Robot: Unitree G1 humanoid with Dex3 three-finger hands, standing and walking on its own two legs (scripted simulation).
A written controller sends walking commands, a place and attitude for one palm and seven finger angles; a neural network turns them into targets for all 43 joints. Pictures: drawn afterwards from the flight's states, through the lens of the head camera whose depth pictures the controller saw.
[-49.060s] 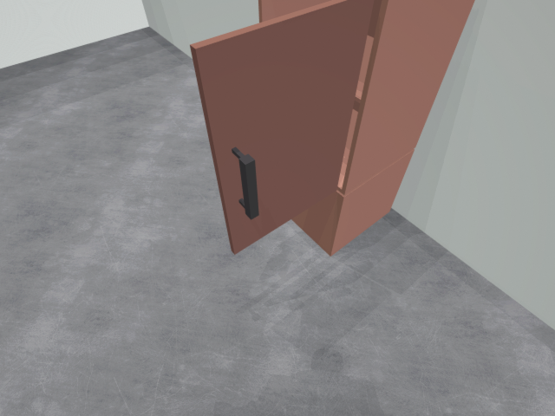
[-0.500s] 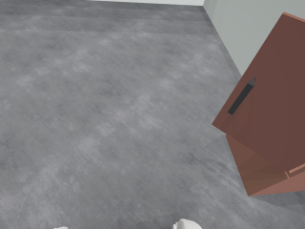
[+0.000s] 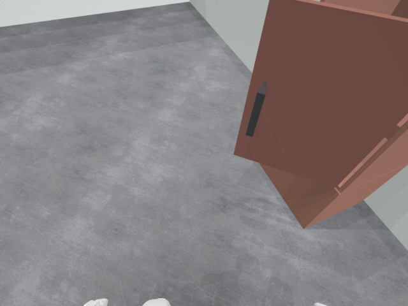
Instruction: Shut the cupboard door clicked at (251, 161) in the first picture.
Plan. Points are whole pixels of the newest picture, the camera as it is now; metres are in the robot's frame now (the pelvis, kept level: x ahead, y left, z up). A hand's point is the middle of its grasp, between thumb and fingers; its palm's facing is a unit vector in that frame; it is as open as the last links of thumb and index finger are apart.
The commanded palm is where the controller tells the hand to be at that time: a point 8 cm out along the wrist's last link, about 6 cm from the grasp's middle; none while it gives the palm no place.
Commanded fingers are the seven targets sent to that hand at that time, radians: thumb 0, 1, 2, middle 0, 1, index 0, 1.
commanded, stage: turn to face it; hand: left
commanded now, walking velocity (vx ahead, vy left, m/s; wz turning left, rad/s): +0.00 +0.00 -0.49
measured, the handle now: (257, 110) +0.66 -0.12 -0.05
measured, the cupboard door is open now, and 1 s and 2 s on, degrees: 46 46 46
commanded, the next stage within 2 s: take the last steps up to it in 0.38 s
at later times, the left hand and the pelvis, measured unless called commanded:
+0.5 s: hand (132, 299) +0.15 +0.16 -0.15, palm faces -0.23 -0.94 -0.26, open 7.4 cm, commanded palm none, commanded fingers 0.00 0.90 0.90 -0.20 -0.30 -0.20 -0.30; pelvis +0.01 -0.01 +0.00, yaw -13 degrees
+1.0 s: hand (154, 270) +0.21 +0.13 -0.17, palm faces -0.32 -0.93 -0.16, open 7.4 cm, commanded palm none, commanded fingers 0.00 0.90 0.90 -0.20 -0.30 -0.20 -0.30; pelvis +0.10 -0.04 +0.01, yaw -19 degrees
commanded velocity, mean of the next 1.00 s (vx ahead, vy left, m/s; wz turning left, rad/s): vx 0.13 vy -0.07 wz -0.24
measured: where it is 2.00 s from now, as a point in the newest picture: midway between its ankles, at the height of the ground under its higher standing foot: outside the picture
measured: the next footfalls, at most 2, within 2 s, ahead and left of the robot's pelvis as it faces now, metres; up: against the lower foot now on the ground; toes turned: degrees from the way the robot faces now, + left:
left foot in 0.04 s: +0.06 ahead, +0.13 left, +0.00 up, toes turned +1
right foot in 0.42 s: +0.01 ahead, -0.12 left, +0.00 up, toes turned -15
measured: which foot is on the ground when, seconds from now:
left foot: up 0.00-0.02, down 0.04-0.44, up 0.46-0.76, down 0.78-1.00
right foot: down 0.00-0.04, up 0.06-0.40, down 0.42-0.78, up 0.80-1.00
